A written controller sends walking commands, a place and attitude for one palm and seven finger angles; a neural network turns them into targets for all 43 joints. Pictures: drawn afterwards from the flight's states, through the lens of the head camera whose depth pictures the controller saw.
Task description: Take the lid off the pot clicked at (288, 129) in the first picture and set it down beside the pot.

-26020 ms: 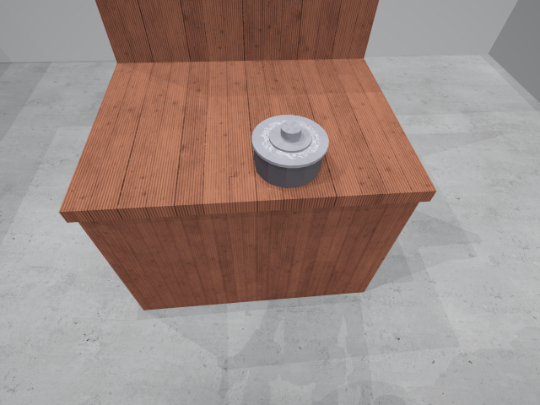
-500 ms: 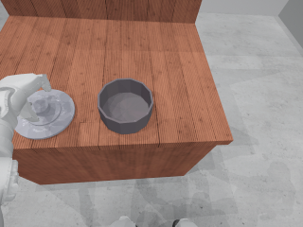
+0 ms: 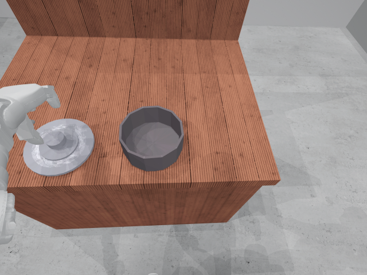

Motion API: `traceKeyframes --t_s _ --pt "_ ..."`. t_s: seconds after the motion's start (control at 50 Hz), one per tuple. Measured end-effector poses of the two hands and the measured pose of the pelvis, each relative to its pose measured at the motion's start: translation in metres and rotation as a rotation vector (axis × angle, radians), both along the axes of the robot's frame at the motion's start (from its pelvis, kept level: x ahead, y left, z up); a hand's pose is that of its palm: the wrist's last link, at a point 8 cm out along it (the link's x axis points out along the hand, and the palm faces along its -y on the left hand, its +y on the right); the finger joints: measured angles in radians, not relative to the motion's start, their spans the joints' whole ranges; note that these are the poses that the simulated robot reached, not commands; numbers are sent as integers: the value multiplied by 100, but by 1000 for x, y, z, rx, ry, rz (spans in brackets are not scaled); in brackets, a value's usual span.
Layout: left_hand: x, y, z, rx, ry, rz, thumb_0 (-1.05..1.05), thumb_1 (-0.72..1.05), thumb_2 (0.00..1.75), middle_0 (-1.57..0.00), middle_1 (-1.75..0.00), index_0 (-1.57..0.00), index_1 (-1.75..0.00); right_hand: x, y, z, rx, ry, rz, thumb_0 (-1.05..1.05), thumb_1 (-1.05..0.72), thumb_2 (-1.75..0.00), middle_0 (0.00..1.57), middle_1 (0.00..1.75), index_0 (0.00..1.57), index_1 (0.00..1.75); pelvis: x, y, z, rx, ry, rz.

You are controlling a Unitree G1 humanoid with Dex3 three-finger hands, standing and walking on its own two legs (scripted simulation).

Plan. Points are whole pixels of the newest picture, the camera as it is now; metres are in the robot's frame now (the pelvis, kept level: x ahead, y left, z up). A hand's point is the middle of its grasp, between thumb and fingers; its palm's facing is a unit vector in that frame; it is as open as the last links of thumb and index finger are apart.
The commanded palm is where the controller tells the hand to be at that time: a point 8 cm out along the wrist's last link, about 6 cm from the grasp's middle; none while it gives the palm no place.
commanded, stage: raise the empty hand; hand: left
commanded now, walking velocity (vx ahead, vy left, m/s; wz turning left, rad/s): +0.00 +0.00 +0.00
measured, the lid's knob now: (55, 139) +0.45 +0.34 -0.05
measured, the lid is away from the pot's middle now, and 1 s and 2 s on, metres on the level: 0.25 0.25 0.25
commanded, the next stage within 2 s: draw the hand back to the body in 0.38 s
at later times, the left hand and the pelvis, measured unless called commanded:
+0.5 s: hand (24, 110) +0.43 +0.33 +0.09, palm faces -0.43 -0.12 -0.90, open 11.0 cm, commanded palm +0.44 +0.33 +0.15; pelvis +0.01 -0.01 +0.01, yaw +1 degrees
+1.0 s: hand (19, 130) +0.38 +0.32 +0.09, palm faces -0.32 -0.24 -0.92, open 11.0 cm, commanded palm +0.36 +0.32 +0.16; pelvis +0.00 -0.02 +0.01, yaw +2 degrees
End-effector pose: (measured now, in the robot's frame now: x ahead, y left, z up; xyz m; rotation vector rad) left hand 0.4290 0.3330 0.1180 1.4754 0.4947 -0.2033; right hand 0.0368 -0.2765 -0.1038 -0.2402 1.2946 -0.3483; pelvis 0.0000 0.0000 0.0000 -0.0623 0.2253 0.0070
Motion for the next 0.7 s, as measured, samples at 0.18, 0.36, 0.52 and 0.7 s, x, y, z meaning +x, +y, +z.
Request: traceKeyframes --t_s 0.18,0.36,0.52,0.7 --pt "3 2 17 -3 3 16 0 2 59 -35 -89 -34 -89 11 -6 2 0 -18 7 1 -90 -90 21 30 21 30 4 -6 3 6 -10 2" --pt "5 3 33 8 0 30 0 2 59 -35 -89 -34 -89 21 -8 3 12 -21 18 1 -90 -90 21 30 21 30 7 -10 6 10 -16 9" --pt "5 2 32 -6 7 30 0 2 59 -35 -89 -34 -89 27 -11 2 15 -23 21 1 -90 -90 21 30 21 30 9 -14 6 12 -13 9" --pt "-9 5 30 -14 -18 20 0 2 59 -35 -89 -34 -89 35 -12 2 33 -30 29 1 -90 -90 21 30 21 30 10 -16 7 14 -25 14"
